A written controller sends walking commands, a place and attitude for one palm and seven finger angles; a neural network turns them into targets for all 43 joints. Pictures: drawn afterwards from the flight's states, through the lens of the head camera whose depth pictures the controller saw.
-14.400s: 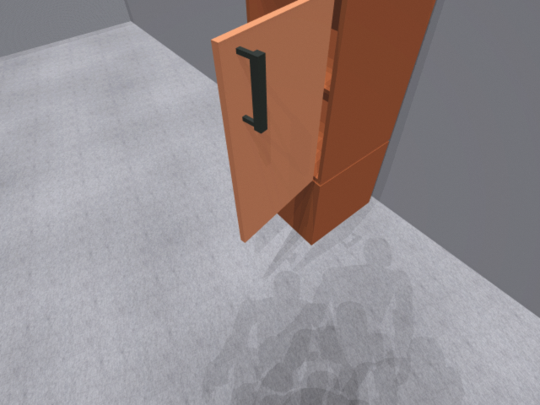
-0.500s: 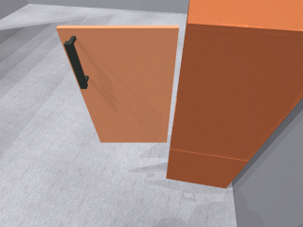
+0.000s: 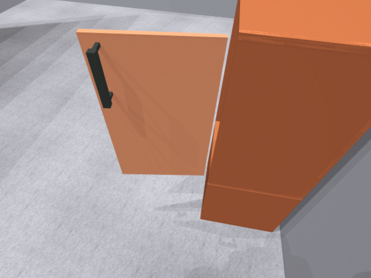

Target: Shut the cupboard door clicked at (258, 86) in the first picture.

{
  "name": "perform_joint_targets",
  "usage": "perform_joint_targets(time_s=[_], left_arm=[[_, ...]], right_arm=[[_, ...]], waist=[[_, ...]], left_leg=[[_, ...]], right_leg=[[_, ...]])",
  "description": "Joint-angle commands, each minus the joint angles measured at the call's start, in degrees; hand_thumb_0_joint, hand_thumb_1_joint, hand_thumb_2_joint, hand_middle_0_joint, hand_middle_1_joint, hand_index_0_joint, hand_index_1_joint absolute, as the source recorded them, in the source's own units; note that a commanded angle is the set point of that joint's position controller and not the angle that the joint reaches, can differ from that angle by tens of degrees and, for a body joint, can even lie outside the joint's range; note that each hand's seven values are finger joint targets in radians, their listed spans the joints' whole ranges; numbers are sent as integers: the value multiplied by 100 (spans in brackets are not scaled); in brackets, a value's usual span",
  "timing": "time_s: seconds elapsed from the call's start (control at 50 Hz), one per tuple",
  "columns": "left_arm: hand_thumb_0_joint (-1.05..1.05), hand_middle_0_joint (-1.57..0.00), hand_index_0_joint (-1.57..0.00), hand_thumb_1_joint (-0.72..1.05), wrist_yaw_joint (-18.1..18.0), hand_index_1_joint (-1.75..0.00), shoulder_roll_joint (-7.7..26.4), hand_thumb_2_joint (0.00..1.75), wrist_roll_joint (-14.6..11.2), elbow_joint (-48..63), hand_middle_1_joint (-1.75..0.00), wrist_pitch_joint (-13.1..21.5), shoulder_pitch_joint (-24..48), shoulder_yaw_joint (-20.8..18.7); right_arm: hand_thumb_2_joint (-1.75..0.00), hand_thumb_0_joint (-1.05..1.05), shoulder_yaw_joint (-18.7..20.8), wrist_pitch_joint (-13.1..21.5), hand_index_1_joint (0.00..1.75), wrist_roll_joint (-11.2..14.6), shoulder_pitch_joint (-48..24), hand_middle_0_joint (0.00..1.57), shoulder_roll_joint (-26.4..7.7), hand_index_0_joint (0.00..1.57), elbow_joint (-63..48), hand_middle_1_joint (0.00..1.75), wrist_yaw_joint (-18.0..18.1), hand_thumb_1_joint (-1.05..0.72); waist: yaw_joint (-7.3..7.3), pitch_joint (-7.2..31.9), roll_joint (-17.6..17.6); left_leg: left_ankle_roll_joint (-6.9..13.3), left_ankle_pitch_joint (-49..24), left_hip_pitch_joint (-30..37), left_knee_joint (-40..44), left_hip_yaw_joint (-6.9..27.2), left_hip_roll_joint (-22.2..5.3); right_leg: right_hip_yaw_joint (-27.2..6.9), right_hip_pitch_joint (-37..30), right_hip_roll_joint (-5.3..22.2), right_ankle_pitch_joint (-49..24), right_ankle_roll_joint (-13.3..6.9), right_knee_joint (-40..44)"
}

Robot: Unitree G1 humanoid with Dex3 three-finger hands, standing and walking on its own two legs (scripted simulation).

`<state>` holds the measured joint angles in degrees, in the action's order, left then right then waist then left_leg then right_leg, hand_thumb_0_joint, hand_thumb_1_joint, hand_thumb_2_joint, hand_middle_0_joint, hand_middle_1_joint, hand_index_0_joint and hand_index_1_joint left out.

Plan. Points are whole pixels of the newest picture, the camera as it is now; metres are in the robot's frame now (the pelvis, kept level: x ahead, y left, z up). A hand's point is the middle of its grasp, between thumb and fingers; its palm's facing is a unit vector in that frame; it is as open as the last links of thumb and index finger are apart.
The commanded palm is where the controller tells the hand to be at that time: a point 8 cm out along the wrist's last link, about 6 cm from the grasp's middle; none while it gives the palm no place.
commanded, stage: shuffle to correct the standing spot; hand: left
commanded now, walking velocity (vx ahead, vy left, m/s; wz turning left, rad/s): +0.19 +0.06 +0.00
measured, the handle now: (102, 76) +0.53 +0.25 +0.15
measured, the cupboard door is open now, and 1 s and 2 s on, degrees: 100 100 100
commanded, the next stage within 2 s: come to a stop and stand still in 0.40 s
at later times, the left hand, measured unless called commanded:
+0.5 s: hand out of the picture +0.12 +0.19 -0.18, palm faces +0.05 -0.98 -0.21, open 7.4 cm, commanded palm none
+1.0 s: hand out of the picture +0.12 +0.23 -0.18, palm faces +0.10 -0.97 -0.22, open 7.3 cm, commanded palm none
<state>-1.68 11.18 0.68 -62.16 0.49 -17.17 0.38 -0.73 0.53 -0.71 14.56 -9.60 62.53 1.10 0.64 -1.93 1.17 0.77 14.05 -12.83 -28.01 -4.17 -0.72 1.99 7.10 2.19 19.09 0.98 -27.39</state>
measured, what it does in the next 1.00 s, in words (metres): walks ahead: right foot, then left foot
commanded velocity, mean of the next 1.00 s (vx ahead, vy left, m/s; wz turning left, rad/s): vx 0.03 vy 0.01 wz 0.04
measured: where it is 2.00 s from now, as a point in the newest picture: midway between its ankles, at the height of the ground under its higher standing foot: outside the picture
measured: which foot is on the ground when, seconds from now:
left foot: down 0.00-0.50, up 0.52-0.78, down 0.80-1.00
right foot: down 0.00-0.26, up 0.28-0.48, down 0.50-0.82, up 0.84-1.00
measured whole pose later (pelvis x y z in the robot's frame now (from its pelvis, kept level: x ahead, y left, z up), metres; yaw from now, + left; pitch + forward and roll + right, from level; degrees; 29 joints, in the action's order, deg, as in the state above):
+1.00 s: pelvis +0.11 +0.03 +0.00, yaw +2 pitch +0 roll +0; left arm -2.0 11.9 1.0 -56.9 -2.8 -14.6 -2.7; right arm 0.9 -0.8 -1.3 5.3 -8.2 54.1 1.7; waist 2.2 -5.3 2.3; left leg 2.3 9.9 -20.0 -29.5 -5.3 -1.3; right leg 1.7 20.6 0.8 29.7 1.1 -56.9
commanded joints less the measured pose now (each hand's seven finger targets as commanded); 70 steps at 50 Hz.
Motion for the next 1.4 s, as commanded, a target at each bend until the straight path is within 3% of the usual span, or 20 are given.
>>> perform_joint_targets(time_s=[0.0,0.18,0.24,0.26,0.3,0.42,0.44,0.46,0.48,0.5,0.58,0.68,0.76,0.8,0.84,0.94,1.08,1.14,1.18,1.38], left_arm=[[0,-20,-20,90,-13,-30,570,90,52,146,-30,51,-438,-115],[0,-20,-20,90,21,-30,700,90,70,143,-30,81,-681,-305],[0,-20,-20,90,43,-30,290,90,78,384,-30,110,-235,-206],[0,-20,-20,90,29,-30,263,90,73,522,-30,140,137,-191],[0,-20,-20,90,54,-30,189,90,52,635,-30,173,454,-220],[0,-20,-20,90,161,-30,-32,90,81,431,-30,178,-421,-259],[0,-20,-20,90,131,-30,218,90,92,323,-30,245,-810,-320],[0,-20,-20,90,66,-30,722,90,121,224,-30,314,-1265,-420],[0,-20,-20,90,33,-30,1136,90,63,231,-30,297,-1607,-525],[0,-20,-20,90,12,-30,1011,90,43,268,-30,296,-1448,-491],[0,-20,-20,90,-55,-30,411,90,92,506,-30,297,-333,-336],[0,-20,-20,90,-94,-30,758,90,108,603,-30,117,-290,-414],[0,-20,-20,90,-99,-30,706,90,79,722,-30,-42,-271,-418],[0,-20,-20,90,-140,-30,260,90,21,798,-30,-109,-662,-326],[0,-20,-20,90,-168,-30,366,90,16,736,-30,-211,-430,-333],[0,-20,-20,90,-33,-30,274,90,64,765,-30,-267,-349,-339],[0,-20,-20,90,1,-30,131,90,73,719,-30,-152,-653,-298],[0,-20,-20,90,-23,-30,845,90,105,864,-30,-66,-359,-332],[0,-20,-20,90,-45,-30,744,90,83,933,-30,26,71,-309],[0,-20,-20,90,8,-30,419,90,-18,387,-30,3,-269,-209]], right_arm=[[-90,0,118,66,30,-16,202,20,-627,20,-171,30,-17,-90],[-90,0,144,169,30,-30,367,20,-471,20,-303,30,-54,-90],[-90,0,258,217,30,-68,1409,20,-994,20,19,30,53,-90],[-90,0,243,223,30,-79,1688,20,-922,20,97,30,88,-90],[-90,0,213,241,30,-86,1433,20,-787,20,12,30,85,-90],[-90,0,224,238,30,-39,568,20,-727,20,-212,30,56,-90],[-90,0,219,260,30,0,597,20,-625,20,-226,30,27,-90],[-90,0,190,288,30,48,646,20,-340,20,-321,30,-23,-90],[-90,0,219,273,30,-9,400,20,-294,20,-570,30,-55,-90],[-90,0,282,227,30,-45,214,20,-371,20,-581,30,-55,-90],[-90,0,240,15,30,-20,257,20,-13,20,-368,30,-96,-90],[-90,0,230,-77,30,49,46,20,32,20,-516,30,-71,-90],[-90,0,340,-50,30,-3,296,20,-417,20,-589,30,-20,-90],[-90,0,433,-24,30,-12,483,20,-1007,20,-724,30,7,-90],[-90,0,395,-33,30,-14,6,20,-993,20,-831,30,114,-90],[-90,0,427,-59,30,-56,-389,20,-935,20,-1003,30,131,-90],[-90,0,494,-142,30,-71,-346,20,-882,20,-930,30,34,-90],[-90,0,359,-207,30,8,-415,20,-245,20,-1081,30,-76,-90],[-90,0,331,-232,30,-53,-459,20,-243,20,-969,30,-80,-90],[-90,0,160,-82,30,-22,257,20,-277,20,-164,30,12,-90]], waist=[[10,-314,-97],[-50,-509,80],[-427,-204,-1740],[-540,-265,-1591],[-396,-340,-844],[273,-52,-489],[431,102,-41],[573,291,1141],[705,360,1478],[591,75,897],[7,-292,520],[66,128,746],[-136,368,337],[-106,742,-1385],[-105,677,-1684],[-46,713,-917],[70,529,-685],[-48,-16,967],[-99,-142,1192],[-27,-567,-102]], left_leg=[[152,329,-130,400,401,-377],[178,-123,-392,-288,36,-135],[968,-1769,1294,730,1861,-1380],[1335,-2473,1554,908,2309,-1756],[1577,-2680,1170,838,2190,-1953],[883,-798,-462,456,975,-897],[653,-293,-838,-175,662,-571],[343,826,-1833,-1435,120,-11],[188,2119,-2437,-2796,18,204],[111,1999,-2579,-3499,317,-30],[-153,1039,-1809,-3084,274,-276],[-270,420,-996,-1381,-186,34],[-140,-2000,492,148,-17,-301],[868,-5280,916,499,1396,-1994],[1248,-4410,179,797,1663,-2120],[1108,-2854,259,858,1199,-1684],[650,-465,-399,873,1103,-1240],[-142,728,-787,-309,191,-142],[-123,479,-486,-678,246,-177],[-125,-337,-128,493,506,-409]], right_leg=[[-429,542,383,441,-348,575],[-498,490,614,-184,-603,188],[600,2109,-265,921,-263,-2107],[345,2744,-171,1740,-318,-2921],[53,2790,176,1639,-374,-3251],[577,137,-129,-373,-242,-425],[218,-627,121,-513,-288,80],[-1504,-1445,1430,-364,-727,653],[-2939,-1490,2550,-874,-1348,1352],[-2936,-936,2592,-812,-1638,1402],[-697,227,1617,-4066,-1182,867],[-171,86,1198,-4721,-979,252],[-19,710,784,-2893,-494,-644],[336,1181,-14,1332,-57,-2080],[-270,1211,-6,1698,-60,-3216],[-151,1511,-30,1006,14,-3114],[229,283,-134,59,-95,-144],[-1502,1105,1426,636,-770,1542],[-1386,1506,1242,-152,-874,1438],[-618,1068,405,433,-376,1104]])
